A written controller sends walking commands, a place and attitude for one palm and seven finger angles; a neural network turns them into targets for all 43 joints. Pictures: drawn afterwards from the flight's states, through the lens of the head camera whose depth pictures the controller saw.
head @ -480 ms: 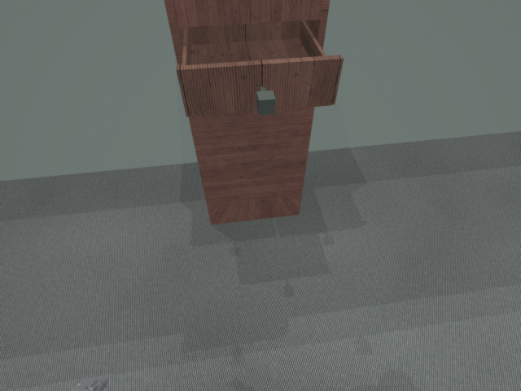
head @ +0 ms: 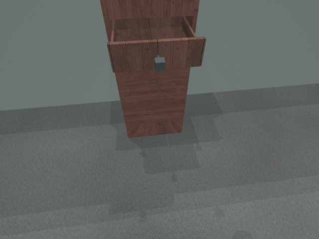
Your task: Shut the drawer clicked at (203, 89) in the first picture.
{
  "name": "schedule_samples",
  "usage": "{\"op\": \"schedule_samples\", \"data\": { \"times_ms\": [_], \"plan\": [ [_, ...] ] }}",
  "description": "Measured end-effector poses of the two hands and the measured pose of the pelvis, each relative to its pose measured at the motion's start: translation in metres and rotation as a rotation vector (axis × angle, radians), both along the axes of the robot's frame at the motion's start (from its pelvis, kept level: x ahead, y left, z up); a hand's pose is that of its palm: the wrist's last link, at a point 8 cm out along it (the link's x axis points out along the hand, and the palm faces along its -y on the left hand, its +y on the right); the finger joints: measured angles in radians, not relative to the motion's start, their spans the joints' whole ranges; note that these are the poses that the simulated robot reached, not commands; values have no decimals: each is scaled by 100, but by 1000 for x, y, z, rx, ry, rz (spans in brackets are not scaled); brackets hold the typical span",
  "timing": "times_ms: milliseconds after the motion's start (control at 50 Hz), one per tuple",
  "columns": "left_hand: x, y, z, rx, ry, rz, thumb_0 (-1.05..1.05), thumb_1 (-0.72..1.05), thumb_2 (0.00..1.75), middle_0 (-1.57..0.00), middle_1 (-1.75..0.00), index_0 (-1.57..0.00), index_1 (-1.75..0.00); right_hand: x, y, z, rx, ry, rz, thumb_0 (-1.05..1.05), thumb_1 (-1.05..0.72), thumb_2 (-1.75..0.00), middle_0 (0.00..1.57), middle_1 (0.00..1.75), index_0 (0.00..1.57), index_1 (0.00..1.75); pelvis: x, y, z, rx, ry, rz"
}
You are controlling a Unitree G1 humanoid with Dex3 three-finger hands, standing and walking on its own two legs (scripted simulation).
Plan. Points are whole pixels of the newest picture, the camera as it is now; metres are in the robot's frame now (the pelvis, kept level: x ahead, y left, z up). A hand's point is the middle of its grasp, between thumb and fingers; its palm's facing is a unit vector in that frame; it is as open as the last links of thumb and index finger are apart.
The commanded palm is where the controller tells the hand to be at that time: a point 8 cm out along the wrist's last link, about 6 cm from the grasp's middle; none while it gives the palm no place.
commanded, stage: stand and wait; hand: left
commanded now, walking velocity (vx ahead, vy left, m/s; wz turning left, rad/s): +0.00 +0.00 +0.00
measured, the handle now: (159, 61) +0.73 +0.05 +0.06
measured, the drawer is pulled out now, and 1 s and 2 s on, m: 0.23 0.23 0.23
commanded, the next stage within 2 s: look at it before walking up in 0.34 s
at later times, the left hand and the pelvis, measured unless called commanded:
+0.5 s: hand out of the picture +0.07 +0.24 -0.15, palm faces -0.02 -0.94 -0.33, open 7.3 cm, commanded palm none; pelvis -0.01 +0.00 +0.00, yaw +0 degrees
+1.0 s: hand out of the picture +0.05 +0.24 -0.15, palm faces -0.01 -0.94 -0.33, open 7.3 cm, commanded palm none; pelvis -0.01 +0.00 +0.00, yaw +0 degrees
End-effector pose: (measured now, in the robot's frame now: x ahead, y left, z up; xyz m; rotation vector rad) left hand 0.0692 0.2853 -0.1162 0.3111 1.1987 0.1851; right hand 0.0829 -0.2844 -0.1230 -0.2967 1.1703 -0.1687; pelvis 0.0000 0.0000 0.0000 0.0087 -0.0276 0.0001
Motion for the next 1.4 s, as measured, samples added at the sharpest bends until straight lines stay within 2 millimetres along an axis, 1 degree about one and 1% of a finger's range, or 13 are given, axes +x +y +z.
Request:
{"op": "schedule_samples", "data": {
  "times_ms": [140,280,380,600,960,1160,1260,1340,1400],
  "plan": [
    [-15,-1,-2,2,41,11,0,91,90,-20,-30,-20,-30,-26,-5,-3,-3,64,-22,1,-91,-89,20,30,20,30,-4,-2,1,-2,0,-1],
    [-17,-2,-1,2,42,12,0,91,90,-20,-30,-20,-30,-37,-5,-5,2,83,-35,1,-91,-89,20,30,20,30,-7,-3,2,-2,-2,-3],
    [-13,-3,0,1,24,8,0,91,90,-20,-30,-20,-30,-38,-4,-5,8,76,-36,1,-91,-89,20,30,20,30,-8,-4,2,-2,-4,-3],
    [-7,-4,2,-3,-5,2,0,91,90,-20,-30,-20,-30,-31,-1,-3,10,45,-30,1,-91,-89,20,30,20,30,-10,-3,3,-3,-6,-4],
    [-22,0,-2,-5,31,18,0,91,90,-20,-30,-20,-30,-33,-1,0,-2,60,-27,1,-91,-89,20,30,20,30,-10,-1,4,-5,-5,-1],
    [-24,2,-2,-1,42,21,0,91,90,-20,-30,-20,-30,-32,1,-1,-1,51,-30,1,-91,-89,20,30,20,30,-11,1,3,-4,-3,-16],
    [-26,-6,-9,-12,77,4,0,91,90,-20,-30,-20,-30,-39,10,-8,20,33,-78,1,-91,-89,20,30,20,30,-15,1,-1,1,4,-62],
    [-27,-19,-18,-35,101,-29,0,91,90,-20,-30,-20,-30,-56,17,-17,51,33,-129,1,-91,-89,20,30,20,30,-19,-1,-7,12,8,-102],
    [-25,-31,-23,-45,108,-52,0,91,90,-20,-30,-20,-30,-71,19,-26,76,39,-169,1,-91,-89,20,30,20,30,-24,-6,-13,31,6,-136]
  ]
}}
